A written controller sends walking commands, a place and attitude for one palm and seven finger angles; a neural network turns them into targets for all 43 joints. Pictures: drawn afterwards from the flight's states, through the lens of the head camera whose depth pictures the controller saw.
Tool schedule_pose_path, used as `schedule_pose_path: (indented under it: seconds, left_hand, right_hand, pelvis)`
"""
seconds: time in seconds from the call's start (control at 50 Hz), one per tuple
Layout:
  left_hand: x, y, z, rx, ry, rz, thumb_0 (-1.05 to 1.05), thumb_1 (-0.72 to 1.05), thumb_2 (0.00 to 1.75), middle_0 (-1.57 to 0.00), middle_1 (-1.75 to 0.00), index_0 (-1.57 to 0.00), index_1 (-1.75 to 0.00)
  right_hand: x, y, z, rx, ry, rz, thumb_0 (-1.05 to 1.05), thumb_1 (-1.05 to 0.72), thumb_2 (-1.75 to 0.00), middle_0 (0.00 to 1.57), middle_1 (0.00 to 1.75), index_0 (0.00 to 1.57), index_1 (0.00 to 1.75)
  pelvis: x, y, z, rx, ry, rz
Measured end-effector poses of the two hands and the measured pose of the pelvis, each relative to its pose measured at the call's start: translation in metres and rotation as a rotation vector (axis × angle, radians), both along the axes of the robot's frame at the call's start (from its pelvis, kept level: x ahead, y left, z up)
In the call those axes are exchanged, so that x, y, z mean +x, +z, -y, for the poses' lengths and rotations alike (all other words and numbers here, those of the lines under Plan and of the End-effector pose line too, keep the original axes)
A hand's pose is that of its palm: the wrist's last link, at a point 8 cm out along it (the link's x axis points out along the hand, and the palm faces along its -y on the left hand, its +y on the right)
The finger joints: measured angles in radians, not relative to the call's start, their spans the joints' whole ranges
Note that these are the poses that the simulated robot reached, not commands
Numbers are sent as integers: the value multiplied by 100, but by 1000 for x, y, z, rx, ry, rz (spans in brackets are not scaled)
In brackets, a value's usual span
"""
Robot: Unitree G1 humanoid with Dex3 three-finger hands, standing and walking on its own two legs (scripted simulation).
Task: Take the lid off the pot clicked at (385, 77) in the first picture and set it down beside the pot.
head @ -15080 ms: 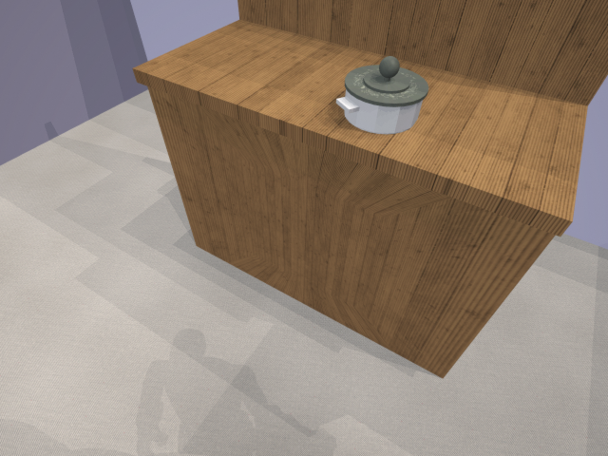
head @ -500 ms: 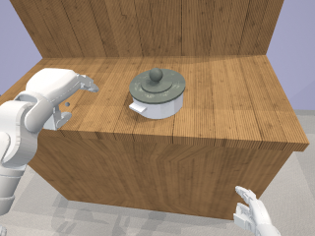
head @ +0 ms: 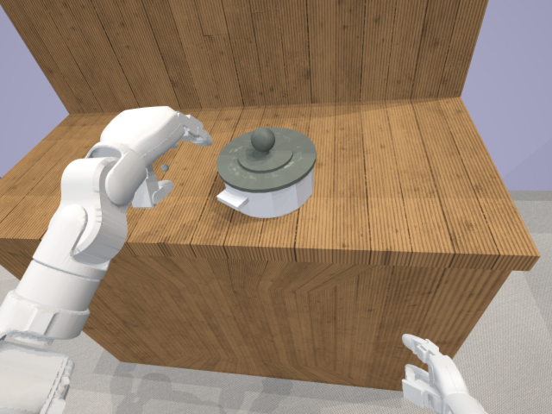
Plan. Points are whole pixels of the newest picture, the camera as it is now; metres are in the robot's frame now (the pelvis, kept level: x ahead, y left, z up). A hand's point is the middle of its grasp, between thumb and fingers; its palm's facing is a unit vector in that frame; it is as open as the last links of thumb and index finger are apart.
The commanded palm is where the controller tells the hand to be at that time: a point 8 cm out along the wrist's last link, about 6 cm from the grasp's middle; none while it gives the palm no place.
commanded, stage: move the open hand above the knob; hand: left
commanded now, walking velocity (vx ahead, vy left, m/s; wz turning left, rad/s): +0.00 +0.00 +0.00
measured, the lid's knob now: (263, 139) +0.53 +0.08 +0.14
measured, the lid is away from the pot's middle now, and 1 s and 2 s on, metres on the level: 0.00 0.00 0.00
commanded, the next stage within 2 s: none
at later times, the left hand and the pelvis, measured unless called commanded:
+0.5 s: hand (206, 119) +0.44 +0.13 +0.24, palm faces -0.04 -0.02 -1.00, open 10.2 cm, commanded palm +0.41 +0.14 +0.29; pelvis +0.02 -0.01 +0.00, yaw -1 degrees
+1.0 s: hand (248, 120) +0.48 +0.08 +0.21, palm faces -0.22 +0.00 -0.98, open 10.3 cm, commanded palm +0.48 +0.09 +0.29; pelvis +0.03 +0.00 +0.00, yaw +0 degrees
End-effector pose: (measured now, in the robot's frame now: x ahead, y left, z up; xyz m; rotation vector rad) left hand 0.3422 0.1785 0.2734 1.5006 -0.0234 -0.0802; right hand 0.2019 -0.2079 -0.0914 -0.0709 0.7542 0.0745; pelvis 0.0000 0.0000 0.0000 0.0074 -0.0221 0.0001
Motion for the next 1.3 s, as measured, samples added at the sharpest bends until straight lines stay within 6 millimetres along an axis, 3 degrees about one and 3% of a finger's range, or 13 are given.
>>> schedule_pose_path:
  seconds: [0.08, 0.22, 0.36, 0.44, 0.52, 0.58, 0.66, 0.74, 0.84, 1.0, 1.08, 1.16, 1.3]
  left_hand:
    - [11, -14, 23, 82, -91, -44, 0, -43, 172, -88, -8, -87, -8]
    - [44, 29, 11, 32, 29, 46, 0, -43, 172, -88, -8, -87, -8]
    - [47, -14, 44, 37, -56, -83, 0, -43, 172, -87, -8, -87, -8]
    - [61, 2, 55, 85, -97, -44, 0, -43, 172, -88, -8, -87, -8]
    - [81, 27, 43, 29, 4, 1, 0, -43, 172, -88, -8, -87, -8]
    - [87, 18, 42, 6, 50, -39, 0, -43, 172, -87, -8, -87, -8]
    - [85, -9, 65, 41, -24, -116, 0, -43, 172, -87, -8, -87, -8]
    - [95, 1, 79, 67, -79, -100, 0, -43, 172, -88, -8, -87, -8]
    - [121, 26, 69, 11, 31, -70, 0, -43, 172, -88, -8, -87, -8]
    - [130, -6, 95, 66, -31, -180, 0, -43, 172, -87, -8, -87, -8]
    - [144, 13, 105, 30, -61, -147, 0, -43, 172, -88, -8, -87, -8]
    - [162, 26, 95, -4, 33, -130, 0, -43, 172, -88, -8, -87, -8]
    - [151, -5, 105, 51, -32, -195, 0, -43, 172, -87, -8, -86, -8]
  right_hand:
    - [-2, -1, 7, -36, -20, -3, 1, -91, -90, 20, 30, 20, 30]
    - [-10, -8, 22, -34, -56, -48, 1, -91, -90, 20, 30, 20, 30]
    - [-9, -10, 31, -35, -74, -72, 1, -91, -90, 20, 30, 20, 30]
    - [-6, -7, 35, -60, -90, -53, 1, -91, -90, 20, 30, 20, 30]
    - [-8, -9, 36, -45, -97, -67, 1, -91, -90, 20, 30, 20, 30]
    - [-10, -11, 36, -20, -99, -94, 1, -91, -90, 20, 30, 20, 30]
    - [-9, -14, 35, -23, -97, -111, 1, -91, -90, 20, 30, 20, 30]
    - [-9, -13, 35, -48, -113, -98, 1, -91, -90, 20, 30, 20, 30]
    - [-19, -16, 36, -47, -134, -128, 1, -91, -90, 20, 30, 20, 30]
    - [-40, -25, 39, -60, -158, -204, 1, -91, -90, 20, 30, 20, 30]
    - [-49, -26, 40, -81, -191, -204, 1, -91, -90, 20, 30, 20, 30]
    - [-65, -29, 40, -75, -215, -245, 1, -91, -90, 20, 30, 20, 30]
    - [-75, -35, 38, -57, -215, -295, 1, -91, -90, 20, 30, 20, 30]
  pelvis:
    - [1, -1, 3, 4, -5, 7]
    - [8, 0, 8, 8, -8, -19]
    - [14, 0, 10, 11, -8, -15]
    - [16, 0, 12, 12, -8, -11]
    - [19, 1, 13, 14, -11, -32]
    - [22, 1, 13, 15, -10, -44]
    - [24, 1, 12, 14, -5, -39]
    - [25, 1, 11, 13, -5, -31]
    - [28, 2, 11, 15, -9, -56]
    - [31, 2, 5, 10, -2, -67]
    - [33, 2, 2, 11, -10, -73]
    - [36, 3, 0, 15, -24, -97]
    - [39, 4, -4, 12, -22, -91]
